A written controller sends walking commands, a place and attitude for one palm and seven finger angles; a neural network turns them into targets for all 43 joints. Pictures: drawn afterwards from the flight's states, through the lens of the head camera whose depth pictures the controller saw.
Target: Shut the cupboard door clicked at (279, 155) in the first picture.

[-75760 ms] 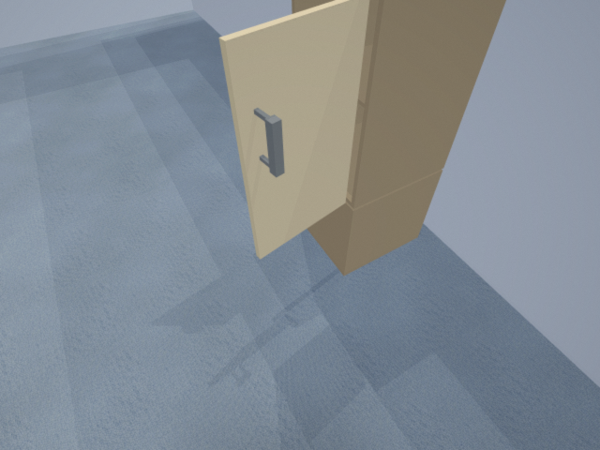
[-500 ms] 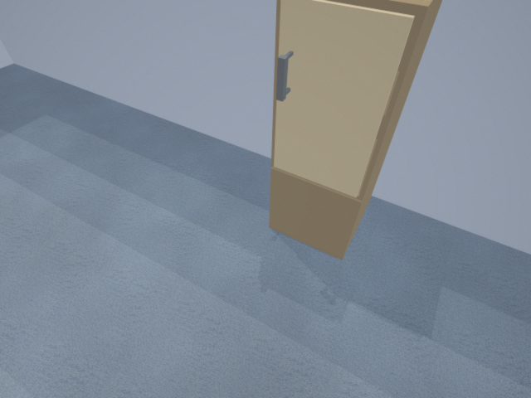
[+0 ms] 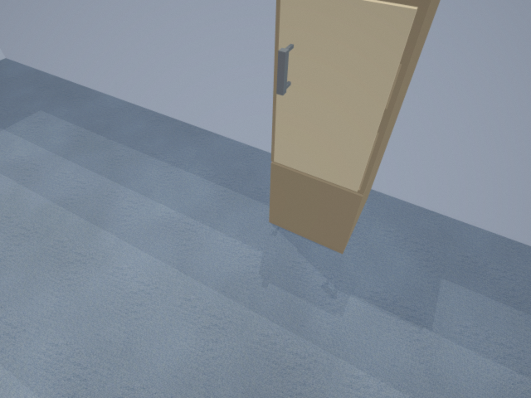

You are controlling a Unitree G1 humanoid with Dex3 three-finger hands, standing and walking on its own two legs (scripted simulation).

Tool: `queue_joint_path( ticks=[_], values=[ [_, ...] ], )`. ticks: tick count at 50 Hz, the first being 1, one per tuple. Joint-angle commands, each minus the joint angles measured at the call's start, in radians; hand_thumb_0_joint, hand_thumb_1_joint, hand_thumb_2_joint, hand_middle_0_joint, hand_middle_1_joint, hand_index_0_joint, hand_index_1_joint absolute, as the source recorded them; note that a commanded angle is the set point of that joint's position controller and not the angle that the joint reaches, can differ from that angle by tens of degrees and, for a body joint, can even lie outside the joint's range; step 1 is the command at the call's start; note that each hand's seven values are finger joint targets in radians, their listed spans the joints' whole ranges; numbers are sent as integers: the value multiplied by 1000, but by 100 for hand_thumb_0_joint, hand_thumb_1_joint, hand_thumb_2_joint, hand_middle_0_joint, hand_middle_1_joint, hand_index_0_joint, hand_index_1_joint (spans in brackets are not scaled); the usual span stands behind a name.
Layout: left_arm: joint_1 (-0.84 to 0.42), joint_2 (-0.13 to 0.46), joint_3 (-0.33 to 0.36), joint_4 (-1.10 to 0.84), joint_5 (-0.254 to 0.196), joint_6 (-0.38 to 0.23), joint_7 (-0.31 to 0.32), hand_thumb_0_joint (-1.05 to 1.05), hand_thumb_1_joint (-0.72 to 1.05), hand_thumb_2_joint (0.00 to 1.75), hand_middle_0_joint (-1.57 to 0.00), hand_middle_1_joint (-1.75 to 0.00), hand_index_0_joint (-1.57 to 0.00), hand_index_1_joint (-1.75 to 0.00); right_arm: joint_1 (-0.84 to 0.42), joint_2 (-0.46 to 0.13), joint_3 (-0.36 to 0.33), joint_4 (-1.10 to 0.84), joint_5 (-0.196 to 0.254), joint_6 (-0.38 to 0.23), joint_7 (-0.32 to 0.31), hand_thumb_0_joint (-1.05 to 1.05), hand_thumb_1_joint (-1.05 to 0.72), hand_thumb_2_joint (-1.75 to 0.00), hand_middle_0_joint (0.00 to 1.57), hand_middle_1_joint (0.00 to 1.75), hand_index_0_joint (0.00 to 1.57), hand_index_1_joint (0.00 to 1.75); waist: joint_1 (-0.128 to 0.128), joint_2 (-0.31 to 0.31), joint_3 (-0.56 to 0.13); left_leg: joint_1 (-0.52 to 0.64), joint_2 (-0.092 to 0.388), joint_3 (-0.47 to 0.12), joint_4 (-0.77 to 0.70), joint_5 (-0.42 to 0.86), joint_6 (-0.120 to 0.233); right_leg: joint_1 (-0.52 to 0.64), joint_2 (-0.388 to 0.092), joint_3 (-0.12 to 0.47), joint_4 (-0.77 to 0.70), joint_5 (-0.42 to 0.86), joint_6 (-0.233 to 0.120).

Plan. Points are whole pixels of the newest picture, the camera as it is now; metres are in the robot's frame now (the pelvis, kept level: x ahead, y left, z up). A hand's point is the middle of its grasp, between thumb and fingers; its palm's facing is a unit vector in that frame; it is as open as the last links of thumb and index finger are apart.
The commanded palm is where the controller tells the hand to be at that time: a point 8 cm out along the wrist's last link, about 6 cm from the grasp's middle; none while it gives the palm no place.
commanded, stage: stand and wait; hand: left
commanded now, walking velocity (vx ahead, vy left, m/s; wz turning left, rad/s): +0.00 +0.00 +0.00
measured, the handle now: (285, 69) +0.96 -0.02 +0.04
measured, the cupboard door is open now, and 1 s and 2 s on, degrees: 0 0 0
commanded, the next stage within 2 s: none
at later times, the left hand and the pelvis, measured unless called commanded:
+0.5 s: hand out of the picture +0.01 +0.18 -0.18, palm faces +0.01 -0.98 -0.20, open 7.4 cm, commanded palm none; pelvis +0.01 +0.00 +0.00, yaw +0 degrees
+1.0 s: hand out of the picture +0.04 +0.19 -0.17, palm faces +0.01 -0.97 -0.23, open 7.4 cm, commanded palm none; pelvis +0.02 +0.00 +0.00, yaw +1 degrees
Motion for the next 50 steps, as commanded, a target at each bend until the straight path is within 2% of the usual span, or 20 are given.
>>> queue_joint_path(
  ticks=[1, 7, 10, 14, 23, 30, 32, 38, 43, 46, 50],
  values=[
    [78, 91, 17, -18, 4, -5, 3, 0, 90, 90, -20, -30, -20, -30, 78, -101, -19, -19, 2, -7, -5, 0, -90, -90, 20, 30, 20, 30, 6, 2, 91, -22, 130, -177, -141, -77, -16, -75, -60, 74, -74, 11, -43],
    [62, 116, 20, -24, 4, -8, 2, 0, 90, 90, -20, -30, -20, -30, 60, -120, -22, -23, 5, -10, -3, 0, -90, -90, 20, 30, 20, 30, 7, -2, 71, -4, 128, -172, -124, -29, -14, -60, -66, 74, -81, 28, -46],
    [49, 116, 20, -24, 4, -8, 1, 0, 90, 90, -20, -30, -20, -30, 51, -124, -22, -22, 3, -10, -2, 0, -90, -90, 20, 30, 20, 30, 4, -2, 84, -3, 128, -171, -132, -32, -16, -67, -67, 75, -82, 23, -45],
    [39, 128, 22, -26, 3, -10, 0, 0, 90, 90, -20, -30, -20, -30, 35, -134, -23, -24, 3, -14, -3, 0, -90, -90, 20, 30, 20, 30, 6, 2, 55, 21, 130, -170, -124, 14, -15, -49, -72, 74, -80, 48, -45],
    [9, 154, 22, -28, 4, -10, -3, 0, 90, 90, -20, -30, -20, -30, 1, -158, -24, -26, 4, -12, 0, 0, -90, -90, 20, 30, 20, 30, 5, -13, 61, 30, 132, -169, -124, 26, -17, -42, -75, 78, -94, 49, -44],
    [-15, 173, 24, -31, 3, -11, -5, 0, 90, 90, -20, -30, -20, -30, -26, -179, -24, -27, 4, -14, 0, 0, -90, -90, 20, 30, 20, 30, 5, -5, 55, 40, 133, -171, -127, 58, -18, -28, -78, 76, -98, 66, -43],
    [-15, 182, 26, -33, 4, -12, -5, 0, 90, 90, -20, -30, -20, -30, -30, -190, -25, -31, 5, -15, 1, 0, -90, -90, 20, 30, 20, 30, 7, -3, 32, 53, 134, -172, -120, 86, -17, -15, -78, 76, -99, 81, -44],
    [-35, 194, 25, -34, 3, -12, -7, 0, 90, 90, -20, -30, -20, -30, -51, -197, -24, -28, 4, -16, 2, 0, -90, -90, 20, 30, 20, 30, 8, 6, 43, 51, 135, -170, -124, 97, -20, -8, -84, 76, -106, 90, -43],
    [-44, 208, 27, -36, 2, -16, -8, 0, 90, 90, -20, -30, -20, -30, -65, -215, -25, -31, 4, -19, 1, 0, -90, -90, 20, 30, 20, 30, 7, -9, 10, 78, 137, -171, -112, 158, -19, 10, -87, 74, -103, 129, -44],
    [-53, 214, 28, -37, 2, -15, -8, 0, 90, 90, -20, -30, -20, -30, -70, -221, -24, -30, 4, -20, 1, 0, -90, -90, 20, 30, 20, 30, 7, 7, 11, 80, 137, -171, -115, 175, -21, 16, -87, 72, -104, 133, -44],
    [-59, 218, 27, -36, 2, -14, -9, 0, 90, 90, -20, -30, -20, -30, -81, -222, -23, -27, 4, -18, 2, 0, -90, -90, 20, 30, 20, 30, 9, -10, 29, 71, 138, -175, -122, 153, -21, 15, -89, 72, -113, 120, -44]
  ],
)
